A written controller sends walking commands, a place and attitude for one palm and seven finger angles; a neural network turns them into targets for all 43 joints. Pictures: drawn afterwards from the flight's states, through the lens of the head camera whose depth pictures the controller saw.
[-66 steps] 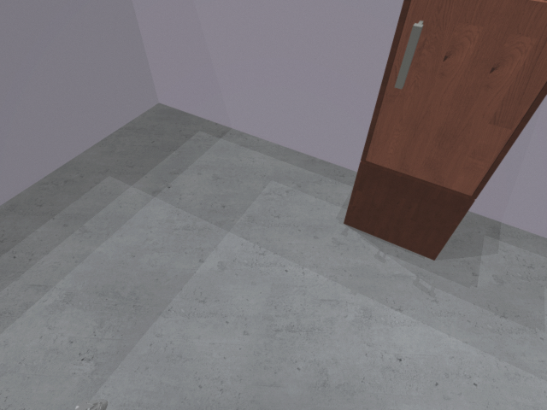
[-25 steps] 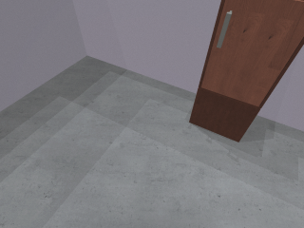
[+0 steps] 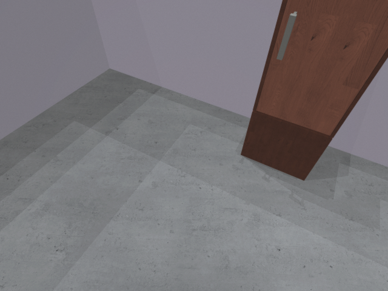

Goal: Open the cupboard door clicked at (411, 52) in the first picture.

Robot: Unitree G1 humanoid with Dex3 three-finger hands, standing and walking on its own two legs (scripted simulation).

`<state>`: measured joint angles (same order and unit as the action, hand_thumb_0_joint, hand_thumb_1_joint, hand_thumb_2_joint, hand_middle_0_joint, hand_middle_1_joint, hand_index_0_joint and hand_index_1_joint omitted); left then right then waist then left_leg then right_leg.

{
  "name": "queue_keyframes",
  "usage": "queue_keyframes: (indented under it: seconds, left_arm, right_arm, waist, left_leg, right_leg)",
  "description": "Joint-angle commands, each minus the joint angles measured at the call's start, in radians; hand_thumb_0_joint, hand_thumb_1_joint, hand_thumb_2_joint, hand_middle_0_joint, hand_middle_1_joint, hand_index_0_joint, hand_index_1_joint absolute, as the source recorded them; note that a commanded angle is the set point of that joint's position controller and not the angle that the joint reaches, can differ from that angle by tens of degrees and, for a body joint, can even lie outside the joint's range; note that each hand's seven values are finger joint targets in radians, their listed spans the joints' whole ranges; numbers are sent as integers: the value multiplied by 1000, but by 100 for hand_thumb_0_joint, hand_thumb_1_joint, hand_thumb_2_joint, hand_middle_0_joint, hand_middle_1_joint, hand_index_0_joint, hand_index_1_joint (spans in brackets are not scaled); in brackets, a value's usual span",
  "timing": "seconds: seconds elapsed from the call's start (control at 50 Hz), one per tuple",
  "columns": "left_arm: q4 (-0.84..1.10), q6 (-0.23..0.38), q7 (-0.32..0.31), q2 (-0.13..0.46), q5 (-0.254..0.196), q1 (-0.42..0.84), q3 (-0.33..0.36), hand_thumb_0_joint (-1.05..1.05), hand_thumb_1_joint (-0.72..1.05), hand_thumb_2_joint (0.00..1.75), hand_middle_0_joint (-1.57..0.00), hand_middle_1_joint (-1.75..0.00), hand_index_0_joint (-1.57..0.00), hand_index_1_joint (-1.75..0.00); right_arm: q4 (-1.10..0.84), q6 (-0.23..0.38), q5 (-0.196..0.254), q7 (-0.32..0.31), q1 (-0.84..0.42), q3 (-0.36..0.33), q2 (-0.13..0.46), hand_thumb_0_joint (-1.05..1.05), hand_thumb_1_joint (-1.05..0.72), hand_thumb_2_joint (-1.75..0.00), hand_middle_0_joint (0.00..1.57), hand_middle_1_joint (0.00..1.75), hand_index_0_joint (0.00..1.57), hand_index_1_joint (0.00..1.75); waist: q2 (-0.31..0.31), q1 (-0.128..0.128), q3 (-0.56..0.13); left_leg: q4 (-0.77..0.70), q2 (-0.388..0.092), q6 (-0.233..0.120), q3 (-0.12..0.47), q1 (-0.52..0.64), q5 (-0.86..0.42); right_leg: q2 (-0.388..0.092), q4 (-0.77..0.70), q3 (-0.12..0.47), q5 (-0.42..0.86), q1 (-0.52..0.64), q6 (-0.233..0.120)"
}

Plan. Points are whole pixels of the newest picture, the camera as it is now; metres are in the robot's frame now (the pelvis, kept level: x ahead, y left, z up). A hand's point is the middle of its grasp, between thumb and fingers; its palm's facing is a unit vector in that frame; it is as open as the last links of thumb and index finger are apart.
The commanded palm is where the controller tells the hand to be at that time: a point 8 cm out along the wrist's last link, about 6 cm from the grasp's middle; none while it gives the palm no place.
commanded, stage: look at it before walking up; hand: left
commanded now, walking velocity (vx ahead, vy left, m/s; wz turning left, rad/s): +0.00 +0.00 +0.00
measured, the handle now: (287, 36) +1.03 -0.32 +0.07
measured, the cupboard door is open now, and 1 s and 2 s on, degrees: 0 0 0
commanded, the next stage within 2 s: walk to a spot facing it in 0.12 s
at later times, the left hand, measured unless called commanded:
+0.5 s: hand out of the picture +0.07 +0.22 -0.18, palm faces -0.11 -0.95 -0.29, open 7.4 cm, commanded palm none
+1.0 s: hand out of the picture +0.09 +0.17 -0.17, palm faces -0.24 -0.95 -0.21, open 7.4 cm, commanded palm none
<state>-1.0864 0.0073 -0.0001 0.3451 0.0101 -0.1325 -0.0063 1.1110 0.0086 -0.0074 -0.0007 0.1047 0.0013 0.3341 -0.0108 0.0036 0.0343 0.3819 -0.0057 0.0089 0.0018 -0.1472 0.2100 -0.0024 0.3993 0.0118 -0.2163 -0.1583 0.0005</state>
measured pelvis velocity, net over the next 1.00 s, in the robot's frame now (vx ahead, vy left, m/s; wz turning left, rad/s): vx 0.09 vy -0.02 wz -0.36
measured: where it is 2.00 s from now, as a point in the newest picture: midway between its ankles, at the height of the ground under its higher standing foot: outside the picture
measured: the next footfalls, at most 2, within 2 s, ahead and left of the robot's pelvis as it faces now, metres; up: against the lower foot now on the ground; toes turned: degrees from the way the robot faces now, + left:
left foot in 1.08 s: +0.27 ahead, +0.07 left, +0.00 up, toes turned -20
right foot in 1.48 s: +0.18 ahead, -0.17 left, +0.00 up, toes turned -48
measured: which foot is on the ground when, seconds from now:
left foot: down 0.00-0.58, up 0.60-1.00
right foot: down 0.00-1.00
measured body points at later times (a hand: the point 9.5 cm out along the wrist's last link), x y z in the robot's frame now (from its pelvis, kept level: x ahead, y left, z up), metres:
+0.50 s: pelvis -0.01 -0.01 -0.01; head +0.01 -0.01 +0.44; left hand +0.07 +0.27 -0.15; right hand +0.06 -0.28 -0.15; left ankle +0.00 +0.13 -0.74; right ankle -0.01 -0.11 -0.74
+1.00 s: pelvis +0.09 -0.02 +0.00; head +0.11 -0.02 +0.45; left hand +0.11 +0.22 -0.15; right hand +0.13 -0.29 -0.14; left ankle +0.21 +0.09 -0.71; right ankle -0.01 -0.10 -0.74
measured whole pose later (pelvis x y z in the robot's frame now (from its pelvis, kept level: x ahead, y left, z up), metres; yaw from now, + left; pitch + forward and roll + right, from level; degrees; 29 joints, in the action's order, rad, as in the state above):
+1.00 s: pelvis +0.09 -0.02 +0.00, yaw -21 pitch +1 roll +0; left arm -1.03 0.03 0.00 0.17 0.03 -0.44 0.05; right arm 0.93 0.00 -0.01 0.01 0.12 -0.06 0.21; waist -0.01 -0.06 0.03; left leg 0.79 -0.07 0.06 -0.03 -0.51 0.29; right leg 0.07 0.39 0.16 -0.31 -0.10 -0.04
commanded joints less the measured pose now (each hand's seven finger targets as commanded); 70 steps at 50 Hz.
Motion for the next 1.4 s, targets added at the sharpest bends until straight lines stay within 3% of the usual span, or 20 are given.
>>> queue_keyframes:
  seconds: [0.0,0.38,0.44,0.48,0.52,0.54,0.56,0.58,0.6,0.64,0.7,0.92,1.0,1.02,1.04,1.06,1.08,1.12,1.2,1.38]
  left_arm:
    - [62,22,-13,204,0,44,41,0,90,90,-20,-30,-20,-30]
    - [138,-41,-9,91,7,-41,53,0,90,90,-20,-30,-20,-30]
    - [171,-49,6,49,8,-71,60,0,90,90,-20,-30,-20,-30]
    - [195,-53,20,31,11,-75,73,0,90,90,-20,-30,-20,-30]
    - [174,-41,33,6,17,-172,83,0,90,90,-20,-30,-20,-30]
    - [146,-30,31,20,20,-270,90,0,90,90,-20,-30,-20,-30]
    - [135,-9,13,131,31,-337,110,0,90,90,-20,-30,-20,-30]
    - [141,-1,-5,144,10,-392,109,0,90,90,-20,-30,-20,-30]
    - [152,8,-10,133,10,-338,107,0,90,90,-20,-30,-20,-30]
    - [177,25,-6,72,11,-233,94,0,90,90,-20,-30,-20,-30]
    - [160,46,-2,30,8,-265,92,0,90,90,-20,-30,-20,-30]
    - [112,46,-17,20,20,-336,103,0,90,90,-20,-30,-20,-30]
    - [130,30,-16,30,13,-256,115,0,90,90,-20,-30,-20,-30]
    - [141,26,-12,3,5,-251,115,0,90,90,-20,-30,-20,-30]
    - [155,19,-1,-55,-9,-290,112,0,90,90,-20,-30,-20,-30]
    - [179,24,4,-60,-2,-262,105,0,90,90,-20,-30,-20,-30]
    - [178,16,5,-49,7,-234,107,0,90,90,-20,-30,-20,-30]
    - [185,-4,25,-50,19,-175,116,0,90,90,-20,-30,-20,-30]
    - [197,-42,40,-84,13,-171,112,0,90,90,-20,-30,-20,-30]
    - [290,-39,35,-81,20,18,102,0,90,90,-20,-30,-20,-30]
  right_arm:
    - [-63,27,0,-12,-46,-42,209,0,-90,-90,20,30,20,30]
    - [-135,-15,-6,-32,49,-61,114,0,-90,-90,20,30,20,30]
    - [-166,-14,-10,-29,49,-78,141,0,-90,-90,20,30,20,30]
    - [-193,-8,-12,-23,24,-86,146,0,-90,-90,20,30,20,30]
    - [-205,-11,-19,-18,-22,-86,134,0,-90,-90,20,30,20,30]
    - [-210,-17,-17,-12,-26,-81,106,0,-90,-90,20,30,20,30]
    - [-246,-22,-6,-4,-16,-65,16,0,-90,-90,20,30,20,30]
    - [-300,-8,-13,0,-126,-62,36,0,-90,-90,20,30,20,30]
    - [-296,0,-9,3,-130,-68,38,0,-90,-90,20,30,20,30]
    - [-258,9,-17,11,-45,-78,30,0,-90,-90,20,30,20,30]
    - [-228,10,-18,12,13,-78,-14,0,-90,-90,20,30,20,30]
    - [-298,32,-4,12,-99,-72,-64,0,-90,-90,20,30,20,30]
    - [-255,47,0,-11,54,-75,-38,0,-90,-90,20,30,20,30]
    - [-217,51,-3,-28,179,-83,13,0,-90,-90,20,30,20,30]
    - [-194,53,-17,-35,286,-108,134,0,-90,-90,20,30,20,30]
    - [-204,37,-10,-30,332,-104,158,0,-90,-90,20,30,20,30]
    - [-220,35,-13,-27,256,-91,103,0,-90,-90,20,30,20,30]
    - [-240,34,-15,-30,137,-70,25,0,-90,-90,20,30,20,30]
    - [-234,37,-17,-34,98,-67,4,0,-90,-90,20,30,20,30]
    - [-201,14,-26,-18,165,-103,56,0,-90,-90,20,30,20,30]
  waist:
    - [20,-4,-80]
    - [51,5,-57]
    - [195,0,-57]
    - [215,-12,-38]
    - [145,-73,-6]
    - [19,-113,9]
    - [-364,-127,27]
    - [-309,-163,90]
    - [-192,-117,115]
    - [-60,-39,78]
    - [-56,-23,11]
    - [-116,-65,14]
    - [-107,8,-19]
    - [-27,54,-86]
    - [268,74,-191]
    - [278,74,-168]
    - [179,57,-115]
    - [215,11,32]
    - [195,-25,-8]
    - [159,24,-19]
  left_leg:
    - [-56,-115,-34,88,40,-186]
    - [46,-180,-35,15,41,-166]
    - [-50,-306,-117,110,14,1]
    - [-100,-388,-171,141,-58,155]
    - [29,-322,-106,36,-196,266]
    - [226,-240,-49,-55,-316,353]
    - [607,-70,40,-185,-576,476]
    - [733,-54,30,-52,-628,415]
    - [786,-79,23,17,-616,297]
    - [753,-111,33,25,-549,147]
    - [703,-100,51,-9,-503,50]
    - [408,-69,54,-32,-445,74]
    - [108,-18,36,-64,-69,1]
    - [36,-87,17,-20,176,-43]
    - [6,-398,-82,316,370,-130]
    - [-56,-534,-178,419,272,-165]
    - [-110,-522,-190,371,123,-11]
    - [-147,-423,-154,215,-54,54]
    - [-100,-348,-136,-44,-82,-195]
    - [31,-385,-111,-167,-10,-315]
  right_leg:
    - [-118,-63,93,186,21,-31]
    - [-54,139,116,256,-151,-18]
    - [22,359,28,-140,-226,1]
    - [-26,453,0,-317,-212,7]
    - [-18,284,-45,-227,-41,1]
    - [-14,131,-18,-195,84,-15]
    - [-262,-142,452,-379,159,-116]
    - [-364,-286,703,-369,35,-200]
    - [-337,-298,706,-422,-13,-224]
    - [-270,-239,522,-313,-29,-209]
    - [-198,-187,361,-16,25,-183]
    - [-189,-108,374,220,84,-192]
    - [-112,71,333,320,-73,-131]
    - [-42,226,278,281,-197,-94]
    - [95,509,128,-181,-402,-33]
    - [67,724,35,-426,-440,-6]
    - [23,820,27,-410,-447,2]
    - [-49,856,9,-284,-463,18]
    - [-77,715,-46,-189,-372,38]
    - [-44,313,-120,-126,-231,22]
